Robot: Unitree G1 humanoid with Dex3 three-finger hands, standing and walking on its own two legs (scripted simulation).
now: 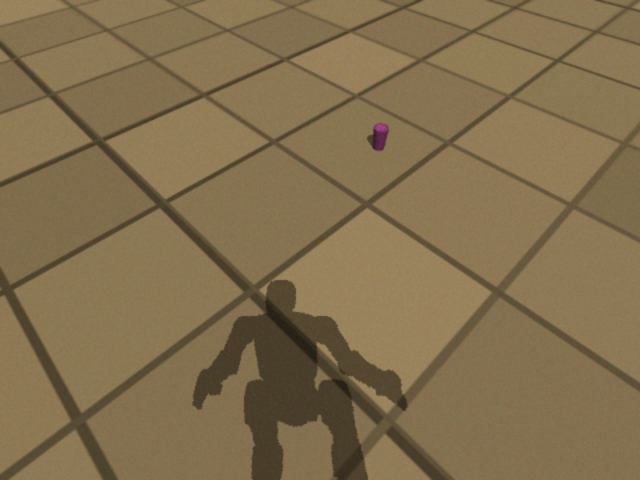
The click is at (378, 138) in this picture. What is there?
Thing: tapered cup
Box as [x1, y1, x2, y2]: [373, 123, 388, 150]
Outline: 378,123 374,125 373,129 373,148 376,150 381,150 384,145 388,127 385,124
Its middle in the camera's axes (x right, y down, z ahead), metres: +0.32 -0.52 +1.99
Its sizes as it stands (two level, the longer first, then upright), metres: 0.075 0.075 0.122
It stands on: the floor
